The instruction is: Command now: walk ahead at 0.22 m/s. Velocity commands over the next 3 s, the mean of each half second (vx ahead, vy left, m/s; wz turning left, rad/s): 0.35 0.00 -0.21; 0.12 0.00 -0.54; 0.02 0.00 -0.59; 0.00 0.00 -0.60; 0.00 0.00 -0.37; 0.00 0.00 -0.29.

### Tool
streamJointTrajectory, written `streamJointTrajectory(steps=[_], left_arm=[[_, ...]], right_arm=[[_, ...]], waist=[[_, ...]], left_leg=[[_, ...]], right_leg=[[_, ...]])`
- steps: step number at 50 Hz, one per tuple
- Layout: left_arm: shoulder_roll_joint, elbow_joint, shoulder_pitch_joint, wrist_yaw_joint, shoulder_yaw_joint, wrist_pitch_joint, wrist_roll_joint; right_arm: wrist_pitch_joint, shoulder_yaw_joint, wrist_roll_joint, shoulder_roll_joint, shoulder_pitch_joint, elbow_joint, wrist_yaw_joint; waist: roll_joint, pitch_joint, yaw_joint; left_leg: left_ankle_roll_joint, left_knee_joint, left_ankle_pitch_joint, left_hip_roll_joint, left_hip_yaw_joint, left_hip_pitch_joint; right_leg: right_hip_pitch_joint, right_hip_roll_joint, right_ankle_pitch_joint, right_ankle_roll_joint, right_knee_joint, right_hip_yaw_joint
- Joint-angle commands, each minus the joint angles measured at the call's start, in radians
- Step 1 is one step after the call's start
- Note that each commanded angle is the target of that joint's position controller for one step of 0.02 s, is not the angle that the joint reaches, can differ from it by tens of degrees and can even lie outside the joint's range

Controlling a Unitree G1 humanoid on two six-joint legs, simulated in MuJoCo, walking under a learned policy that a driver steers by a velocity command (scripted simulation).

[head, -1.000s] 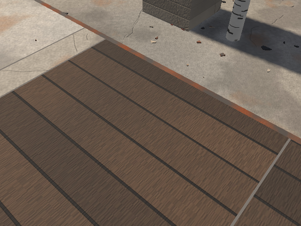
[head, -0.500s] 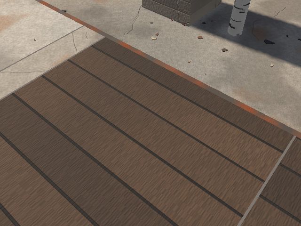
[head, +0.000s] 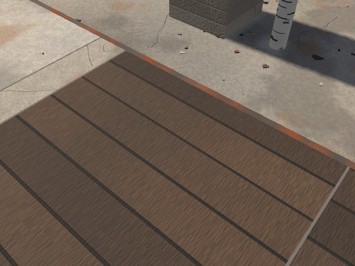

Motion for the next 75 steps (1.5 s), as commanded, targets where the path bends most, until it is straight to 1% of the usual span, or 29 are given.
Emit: streamJointTrajectory(steps=[1, 5, 8, 10, 11, 12, 13, 15, 17, 22, 26, 30, 32, 33, 34, 35, 36, 38, 42, 48, 52, 58, 63, 64, 65, 66, 67, 69, 75], left_arm=[[0.147, 0.018, 0.189, -0.003, 0.042, 0.007, 0.003], [0.162, -0.014, 0.142, -0.011, 0.055, -0.021, 0.018], [0.151, -0.043, 0.061, -0.016, 0.055, -0.036, 0.0], [0.149, -0.057, 0.027, -0.019, 0.057, -0.035, -0.007], [0.12, -0.076, 0.003, -0.023, 0.049, -0.044, -0.003], [0.032, -0.119, -0.032, -0.032, 0.025, -0.055, -0.009], [0.072, -0.144, -0.035, -0.038, 0.036, -0.053, 0.015], [0.087, -0.147, -0.042, -0.062, 0.043, -0.055, 0.027], [0.07, -0.13, -0.012, -0.072, 0.047, -0.054, 0.021], [0.059, -0.192, -0.134, -0.071, 0.053, -0.029, 0.014], [0.021, -0.264, -0.279, -0.073, 0.027, -0.027, 0.012], [0.107, -0.232, -0.087, -0.065, 0.049, -0.03, 0.025], [0.176, -0.194, 0.072, -0.059, 0.079, -0.053, 0.04], [0.261, -0.209, 0.03, -0.052, 0.096, -0.06, 0.035], [0.347, -0.235, 0.042, -0.051, 0.122, -0.048, 0.014], [0.318, -0.267, -0.015, -0.039, 0.12, -0.024, -0.009], [0.25, -0.286, -0.094, -0.029, 0.102, -0.014, -0.015], [0.182, -0.288, -0.126, -0.018, 0.084, -0.012, -0.013], [0.22, -0.299, -0.113, -0.028, 0.09, -0.028, 0.006], [0.259, -0.334, -0.075, -0.024, 0.105, 0.003, -0.001], [0.273, -0.351, -0.05, -0.024, 0.112, 0.013, 0.005], [0.288, -0.38, -0.054, -0.034, 0.119, 0.019, 0.016], [0.286, -0.41, -0.127, -0.044, 0.121, 0.032, -0.001], [0.249, -0.419, -0.116, -0.04, 0.111, 0.031, -0.011], [0.168, -0.42, -0.023, -0.034, 0.093, 0.029, -0.012], [0.257, -0.424, -0.066, -0.028, 0.115, 0.026, 0.01], [0.301, -0.425, -0.092, -0.033, 0.126, 0.026, 0.03], [0.281, -0.392, -0.04, -0.052, 0.125, 0.041, 0.025], [0.258, -0.426, -0.119, -0.082, 0.104, 0.07, 0.006]], right_arm=[[-0.012, -0.005, -0.022, -0.027, -0.016, -0.069, 0.016], [-0.049, -0.025, -0.013, -0.066, -0.073, -0.137, 0.044], [-0.065, -0.032, 0.001, -0.049, -0.023, -0.14, 0.05], [-0.068, -0.041, 0.008, -0.039, 0.136, -0.083, 0.042], [-0.073, -0.054, 0.001, -0.075, 0.227, -0.062, 0.032], [-0.081, -0.075, -0.012, -0.172, 0.336, -0.062, 0.019], [-0.067, -0.091, -0.009, -0.228, 0.362, -0.046, 0.015], [-0.07, -0.072, -0.001, -0.155, 0.16, -0.109, 0.019], [-0.091, -0.06, 0.004, -0.122, 0.105, -0.13, 0.017], [-0.113, -0.042, 0.0, -0.095, 0.171, -0.113, 0.007], [-0.106, -0.035, 0.008, -0.109, 0.152, -0.119, -0.012], [-0.102, -0.061, 0.016, -0.184, 0.129, -0.132, -0.031], [-0.095, -0.074, 0.025, -0.197, 0.066, -0.165, -0.016], [-0.09, -0.062, 0.014, -0.113, 0.108, -0.202, -0.002], [-0.072, -0.063, 0.035, -0.105, 0.208, -0.237, -0.001], [-0.066, -0.064, 0.014, -0.135, 0.149, -0.248, 0.004], [-0.067, -0.066, 0.005, -0.145, 0.059, -0.275, 0.008], [-0.053, -0.08, -0.017, -0.164, 0.016, -0.291, 0.006], [0.005, -0.075, -0.013, -0.124, 0.027, -0.305, 0.003], [0.037, -0.086, -0.013, -0.173, -0.149, -0.39, 0.007], [0.035, -0.085, -0.006, -0.183, -0.209, -0.426, 0.003], [0.016, -0.074, 0.013, -0.193, -0.215, -0.461, -0.003], [-0.005, -0.068, 0.026, -0.206, -0.066, -0.452, -0.016], [-0.009, -0.081, 0.015, -0.26, -0.059, -0.453, -0.025], [-0.003, -0.091, 0.005, -0.334, -0.096, -0.488, -0.031], [0.003, -0.095, -0.013, -0.374, -0.184, -0.52, -0.023], [0.001, -0.085, -0.011, -0.311, -0.178, -0.52, -0.015], [-0.004, -0.064, -0.002, -0.244, -0.239, -0.535, -0.001], [-0.003, -0.075, -0.004, -0.264, -0.097, -0.522, -0.002]], waist=[[-0.146, 0.203, 0.055], [-0.078, 0.162, 0.025], [-0.086, 0.139, -0.031], [-0.053, 0.123, -0.095], [0.012, 0.1, -0.129], [0.239, 0.041, -0.169], [0.255, 0.084, -0.144], [0.058, 0.185, -0.039], [0.032, 0.163, -0.001], [0.051, 0.122, 0.002], [0.094, 0.136, -0.012], [0.152, -0.017, 0.069], [0.09, -0.106, 0.165], [-0.106, -0.165, 0.083], [-0.166, -0.342, 0.051], [-0.055, -0.305, 0.056], [-0.009, -0.149, 0.046], [0.04, -0.038, -0.005], [-0.008, -0.078, -0.035], [-0.093, -0.076, 0.018], [-0.106, -0.05, 0.04], [-0.122, -0.064, 0.04], [-0.12, -0.067, -0.043], [-0.04, -0.059, -0.032], [0.163, -0.086, 0.025], [0.191, -0.003, 0.016], [0.105, 0.009, 0.023], [0.081, 0.003, 0.064], [0.125, -0.024, -0.018]], left_leg=[[0.034, 0.159, -0.136, -0.014, 0.064, -0.324], [0.036, 0.335, -0.101, 0.056, 0.014, -0.382], [0.03, 0.134, -0.013, 0.022, 0.065, -0.168], [0.017, -0.041, 0.108, -0.041, 0.122, 0.121], [0.017, -0.104, 0.053, 0.025, 0.032, 0.274], [0.057, -0.315, -0.257, 0.294, -0.342, 0.362], [0.135, -0.402, -0.454, 0.428, -0.562, 0.263], [0.122, -0.415, -0.348, 0.376, -0.43, 0.089], [0.081, -0.416, -0.055, 0.304, -0.227, 0.084], [0.04, -0.307, 0.665, 0.234, 0.067, 0.135], [0.021, -0.217, 0.899, 0.178, 0.208, 0.033], [0.017, 0.091, 1.209, 0.227, 0.219, 0.096], [0.003, 0.493, 0.863, 0.192, 0.222, 0.02], [-0.022, 0.796, -0.091, 0.068, 0.219, -0.229], [-0.043, 1.067, -0.27, -0.046, 0.039, -0.4], [-0.042, 1.061, -0.159, 0.01, -0.03, -0.467], [-0.045, 1.002, -0.083, 0.038, -0.025, -0.499], [-0.056, 0.839, -0.026, 0.079, -0.04, -0.435], [-0.073, 0.682, 0.019, 0.062, -0.034, -0.357], [-0.108, 0.541, 0.086, 0.057, -0.064, -0.464], [-0.107, 0.454, 0.062, 0.037, -0.083, -0.482], [-0.069, 0.307, -0.02, -0.023, -0.087, -0.363], [-0.027, -0.104, 0.09, -0.059, -0.065, -0.046], [-0.005, -0.231, 0.1, 0.046, -0.155, 0.061], [0.053, -0.283, 0.035, 0.32, -0.404, 0.147], [0.161, -0.302, 0.169, 0.422, -0.521, -0.022], [0.188, -0.27, 0.298, 0.392, -0.447, -0.073], [0.131, -0.212, 0.467, 0.249, -0.222, -0.072], [0.15, -0.143, 0.698, 0.237, -0.098, 0.126]], right_leg=[[-0.024, -0.301, -0.61, -0.158, -0.291, 0.43], [-0.025, -0.367, -0.415, -0.194, -0.352, 0.47], [-0.138, -0.267, -0.267, -0.135, -0.294, 0.3], [-0.312, -0.184, -0.264, -0.113, -0.161, 0.22], [-0.432, -0.131, -0.257, -0.087, -0.021, 0.172], [-0.546, -0.009, -0.231, -0.038, 0.32, 0.03], [-0.631, -0.005, -0.269, -0.045, 0.549, 0.024], [-0.621, -0.092, -0.083, -0.049, 0.674, 0.112], [-0.575, -0.112, 0.036, -0.027, 0.668, 0.105], [-0.612, -0.085, 0.156, -0.003, 0.652, 0.017], [-0.421, -0.03, 0.243, 0.009, 0.293, -0.106], [-0.163, 0.044, 0.2, -0.072, 0.203, -0.13], [0.043, 0.018, 0.357, -0.138, -0.003, -0.045], [0.243, -0.229, 0.871, -0.196, 0.087, 0.218], [0.407, -0.442, 1.085, -0.416, 0.057, 0.608], [0.308, -0.425, 0.784, -0.421, -0.049, 0.584], [0.153, -0.383, 0.6, -0.379, -0.113, 0.516], [-0.03, -0.283, 0.609, -0.289, -0.155, 0.394], [-0.101, -0.194, 0.655, -0.209, -0.136, 0.305], [-0.061, -0.163, 0.175, -0.135, -0.186, 0.411], [-0.028, -0.169, 0.037, -0.143, -0.196, 0.498], [-0.015, -0.166, 0.184, -0.16, -0.142, 0.575], [-0.124, -0.095, 0.196, -0.073, -0.088, 0.6], [-0.229, -0.023, -0.008, -0.01, -0.014, 0.54], [-0.34, 0.104, -0.221, 0.048, 0.245, 0.339], [-0.461, 0.153, -0.293, 0.064, 0.422, 0.191], [-0.406, 0.076, -0.243, 0.074, 0.567, 0.201], [-0.383, 0.074, -0.142, 0.083, 0.71, 0.186], [-0.483, 0.034, -0.107, 0.14, 0.74, 0.125]])
Next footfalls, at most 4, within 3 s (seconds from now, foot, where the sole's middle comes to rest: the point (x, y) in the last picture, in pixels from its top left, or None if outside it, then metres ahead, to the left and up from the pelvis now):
0.22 left None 0.09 0.13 -0.78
0.64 right None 0.36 -0.04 -0.78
1.28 left None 0.42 0.13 -0.78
1.80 right None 0.25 0.00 -0.78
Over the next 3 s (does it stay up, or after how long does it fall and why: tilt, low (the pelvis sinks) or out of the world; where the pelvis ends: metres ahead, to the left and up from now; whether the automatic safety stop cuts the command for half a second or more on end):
stays up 0.32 0.09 0.00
